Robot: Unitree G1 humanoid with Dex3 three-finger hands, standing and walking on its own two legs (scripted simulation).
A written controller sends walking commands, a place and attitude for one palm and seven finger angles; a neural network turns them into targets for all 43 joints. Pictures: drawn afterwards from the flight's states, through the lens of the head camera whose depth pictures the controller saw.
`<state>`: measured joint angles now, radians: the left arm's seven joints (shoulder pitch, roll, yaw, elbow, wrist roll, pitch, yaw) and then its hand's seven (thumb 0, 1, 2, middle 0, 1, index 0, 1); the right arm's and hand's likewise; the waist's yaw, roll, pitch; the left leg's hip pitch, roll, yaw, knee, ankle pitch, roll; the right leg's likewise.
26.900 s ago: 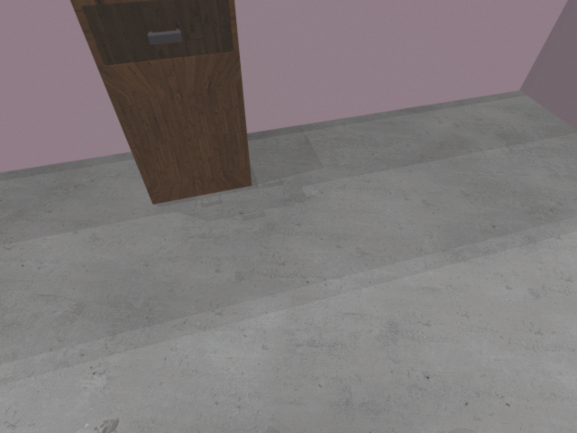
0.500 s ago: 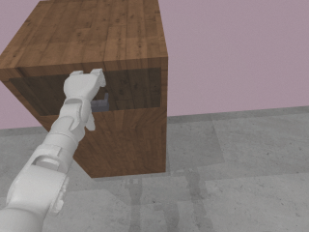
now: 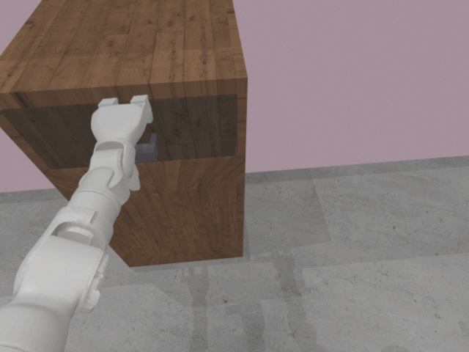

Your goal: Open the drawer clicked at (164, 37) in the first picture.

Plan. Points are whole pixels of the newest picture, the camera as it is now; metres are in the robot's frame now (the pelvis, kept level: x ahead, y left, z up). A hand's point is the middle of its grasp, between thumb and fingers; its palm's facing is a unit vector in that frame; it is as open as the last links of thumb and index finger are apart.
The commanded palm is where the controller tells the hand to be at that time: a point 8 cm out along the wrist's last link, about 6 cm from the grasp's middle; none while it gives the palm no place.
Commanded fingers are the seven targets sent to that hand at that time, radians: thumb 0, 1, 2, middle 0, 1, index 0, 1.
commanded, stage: lower the fingers behind the handle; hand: left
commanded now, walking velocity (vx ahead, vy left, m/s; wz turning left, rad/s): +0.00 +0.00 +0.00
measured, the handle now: (131, 146) +0.51 +0.22 +0.03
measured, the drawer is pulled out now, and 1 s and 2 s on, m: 0.00 0.00 0.00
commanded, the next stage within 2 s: lift the fingers back up to retry in 1.06 s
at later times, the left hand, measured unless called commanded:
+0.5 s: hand (131, 145) +0.47 +0.20 +0.08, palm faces +0.03 +0.02 -1.00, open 13.7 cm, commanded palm +0.47 +0.19 +0.08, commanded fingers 0.00 -0.50 0.30 -0.30 -1.20 -0.30 -1.20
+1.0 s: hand (139, 161) +0.46 +0.19 +0.04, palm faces -0.09 +0.03 -1.00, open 13.8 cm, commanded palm +0.46 +0.19 +0.07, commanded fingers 0.00 -0.50 0.30 -0.30 -1.20 -0.30 -1.20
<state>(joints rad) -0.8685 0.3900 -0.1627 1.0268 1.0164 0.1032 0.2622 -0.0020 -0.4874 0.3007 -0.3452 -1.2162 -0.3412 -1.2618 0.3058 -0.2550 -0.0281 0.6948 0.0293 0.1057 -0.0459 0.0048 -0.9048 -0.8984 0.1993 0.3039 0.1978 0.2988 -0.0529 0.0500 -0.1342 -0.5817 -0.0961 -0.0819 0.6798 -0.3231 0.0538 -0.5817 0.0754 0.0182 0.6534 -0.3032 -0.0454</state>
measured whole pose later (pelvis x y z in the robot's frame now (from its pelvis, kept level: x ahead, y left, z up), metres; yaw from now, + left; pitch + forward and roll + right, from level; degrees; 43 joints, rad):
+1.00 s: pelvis -0.05 +0.01 -0.03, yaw -1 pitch +18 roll -1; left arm -1.02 0.46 -0.20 1.18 1.01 0.15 0.22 0.00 -0.49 0.30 -0.32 -1.21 -0.28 -1.32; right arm 0.36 -0.26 0.01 0.66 0.04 0.05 -0.07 0.00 -0.90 -0.90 0.20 0.30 0.20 0.30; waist -0.13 0.05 -0.14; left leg -0.85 -0.09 -0.05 0.87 -0.33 0.06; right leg -0.85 0.08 0.02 0.83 -0.30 -0.03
